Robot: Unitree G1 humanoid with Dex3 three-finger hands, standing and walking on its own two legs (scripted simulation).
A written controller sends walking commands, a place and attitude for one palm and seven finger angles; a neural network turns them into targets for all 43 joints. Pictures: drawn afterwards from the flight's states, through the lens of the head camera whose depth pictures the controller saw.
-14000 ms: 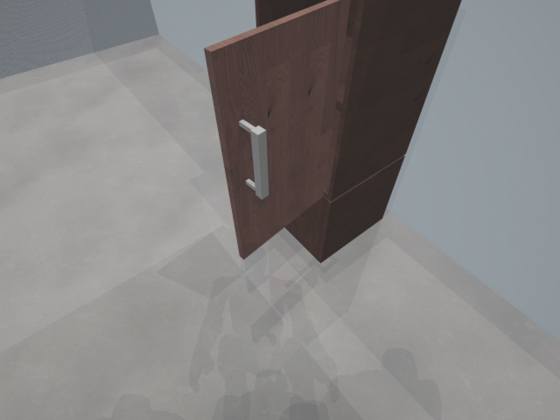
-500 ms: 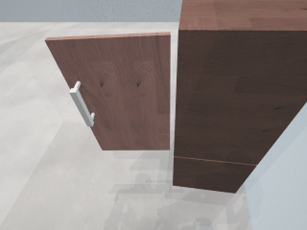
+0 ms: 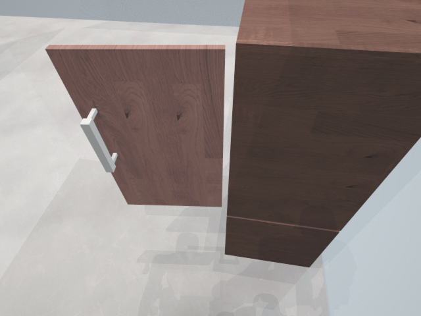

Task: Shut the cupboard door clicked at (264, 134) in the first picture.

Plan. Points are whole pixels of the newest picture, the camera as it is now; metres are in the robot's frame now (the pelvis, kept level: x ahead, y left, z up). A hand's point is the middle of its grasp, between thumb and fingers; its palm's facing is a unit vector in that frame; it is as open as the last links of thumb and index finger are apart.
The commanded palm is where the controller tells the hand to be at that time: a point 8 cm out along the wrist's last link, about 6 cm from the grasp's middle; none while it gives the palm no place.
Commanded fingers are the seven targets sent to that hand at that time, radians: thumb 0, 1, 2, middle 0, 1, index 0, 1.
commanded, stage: look again from close up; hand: left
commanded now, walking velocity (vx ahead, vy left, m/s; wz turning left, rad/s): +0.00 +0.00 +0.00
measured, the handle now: (102, 142) +0.50 +0.31 +0.01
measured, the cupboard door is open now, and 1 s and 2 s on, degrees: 97 97 97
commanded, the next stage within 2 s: shuffle to correct the standing spot in 0.04 s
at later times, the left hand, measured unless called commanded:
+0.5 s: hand out of the picture +0.01 +0.20 -0.18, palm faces +0.08 -0.97 -0.23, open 7.4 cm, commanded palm none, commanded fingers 0.00 0.90 0.90 -0.20 -0.30 -0.20 -0.30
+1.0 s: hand out of the picture +0.03 +0.29 -0.19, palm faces +0.09 -0.96 -0.28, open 7.4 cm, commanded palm none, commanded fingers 0.00 0.90 0.90 -0.20 -0.30 -0.20 -0.30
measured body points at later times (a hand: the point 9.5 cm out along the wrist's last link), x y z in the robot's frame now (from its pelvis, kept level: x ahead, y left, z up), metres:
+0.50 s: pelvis +0.02 +0.02 -0.01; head +0.04 +0.01 +0.44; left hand +0.01 +0.25 -0.16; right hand +0.02 -0.21 -0.17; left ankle -0.03 +0.13 -0.74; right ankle -0.01 -0.09 -0.74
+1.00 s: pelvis +0.04 +0.08 -0.02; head +0.08 +0.09 +0.43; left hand +0.03 +0.34 -0.17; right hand +0.14 -0.15 -0.16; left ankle +0.07 +0.22 -0.74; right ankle -0.01 -0.04 -0.71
